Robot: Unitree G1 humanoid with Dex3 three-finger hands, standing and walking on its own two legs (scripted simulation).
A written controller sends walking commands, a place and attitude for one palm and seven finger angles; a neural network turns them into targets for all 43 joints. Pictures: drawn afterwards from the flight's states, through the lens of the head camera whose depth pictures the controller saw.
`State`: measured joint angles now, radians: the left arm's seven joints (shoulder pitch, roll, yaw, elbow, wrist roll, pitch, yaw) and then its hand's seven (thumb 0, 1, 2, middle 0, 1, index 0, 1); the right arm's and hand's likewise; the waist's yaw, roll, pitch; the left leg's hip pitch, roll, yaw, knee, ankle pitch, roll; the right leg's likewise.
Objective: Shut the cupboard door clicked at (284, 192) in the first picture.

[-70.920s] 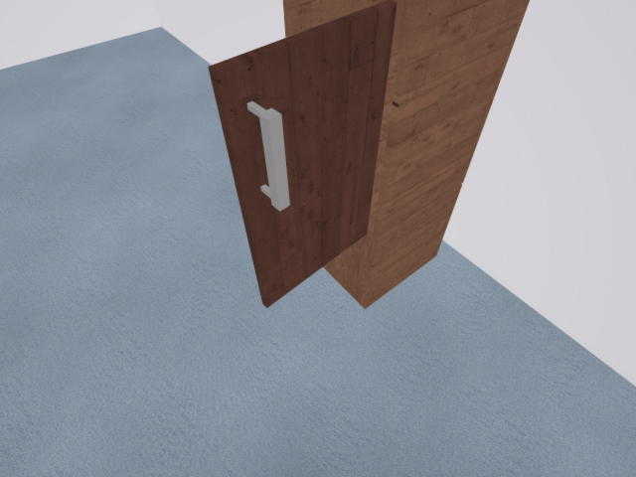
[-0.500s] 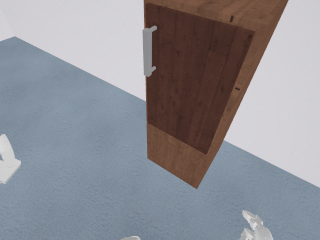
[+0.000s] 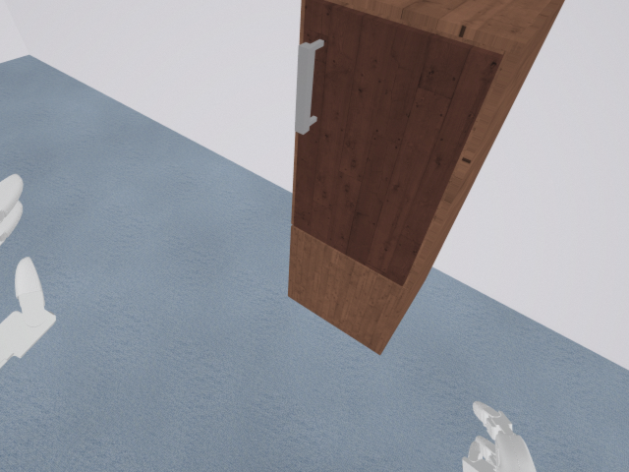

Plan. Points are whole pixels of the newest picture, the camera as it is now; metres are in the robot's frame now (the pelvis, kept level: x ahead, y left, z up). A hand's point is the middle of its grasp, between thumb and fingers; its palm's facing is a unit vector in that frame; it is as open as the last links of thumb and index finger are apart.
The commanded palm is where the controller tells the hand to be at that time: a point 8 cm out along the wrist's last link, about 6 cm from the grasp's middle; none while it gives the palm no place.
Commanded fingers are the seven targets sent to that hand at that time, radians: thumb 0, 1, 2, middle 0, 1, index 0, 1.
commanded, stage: stop stepping back and stand still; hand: left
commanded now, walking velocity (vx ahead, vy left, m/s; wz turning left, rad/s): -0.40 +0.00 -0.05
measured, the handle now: (310, 88) +0.78 +0.07 +0.11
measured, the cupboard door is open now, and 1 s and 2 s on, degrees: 0 0 0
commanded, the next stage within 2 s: let the arm hang, fingers relaxed in 1.02 s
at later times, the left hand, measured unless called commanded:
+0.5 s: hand out of the picture +0.13 +0.29 +0.18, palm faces +0.42 -0.85 -0.32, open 7.4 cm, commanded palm +0.08 +0.33 +0.19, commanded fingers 0.00 0.90 0.90 -0.20 -0.30 -0.20 -0.30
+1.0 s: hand out of the picture +0.11 +0.33 +0.18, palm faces +0.36 -0.84 -0.39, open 7.4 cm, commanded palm +0.04 +0.37 +0.19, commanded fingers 0.00 0.90 0.90 -0.20 -0.30 -0.20 -0.30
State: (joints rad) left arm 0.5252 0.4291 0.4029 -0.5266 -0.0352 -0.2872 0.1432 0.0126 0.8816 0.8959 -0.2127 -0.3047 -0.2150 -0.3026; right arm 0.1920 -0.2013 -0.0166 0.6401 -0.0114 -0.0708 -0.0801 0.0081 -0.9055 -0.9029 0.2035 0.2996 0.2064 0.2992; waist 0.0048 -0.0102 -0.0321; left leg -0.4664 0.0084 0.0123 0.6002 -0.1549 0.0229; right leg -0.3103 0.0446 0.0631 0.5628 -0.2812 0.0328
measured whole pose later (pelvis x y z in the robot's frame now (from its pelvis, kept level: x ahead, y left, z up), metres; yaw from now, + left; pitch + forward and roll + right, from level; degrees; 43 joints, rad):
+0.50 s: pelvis -0.08 +0.03 -0.01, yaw -4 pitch -4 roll -4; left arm 0.48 0.43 0.42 -0.50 -0.07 -0.17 0.16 0.01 0.88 0.90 -0.21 -0.30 -0.22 -0.30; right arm 0.30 -0.22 0.00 0.69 -0.01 -0.07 -0.10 0.01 -0.90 -0.90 0.20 0.30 0.21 0.30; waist -0.02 0.00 -0.05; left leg -0.51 0.00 0.02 0.65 -0.17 0.03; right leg -0.10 0.03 -0.02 0.64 -0.50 -0.01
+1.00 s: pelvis -0.13 +0.08 +0.01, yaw -5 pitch -1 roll +0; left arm 0.51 0.41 0.43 -0.50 -0.05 -0.17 0.17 0.02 0.89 0.90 -0.20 -0.30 -0.21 -0.30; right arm 0.23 -0.14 0.03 0.64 -0.02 -0.12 -0.05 0.01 -0.91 -0.90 0.20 0.30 0.21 0.30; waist -0.03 -0.06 0.00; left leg -0.28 0.05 0.06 0.53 -0.23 0.00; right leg -0.38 0.02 -0.05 0.78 -0.38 0.01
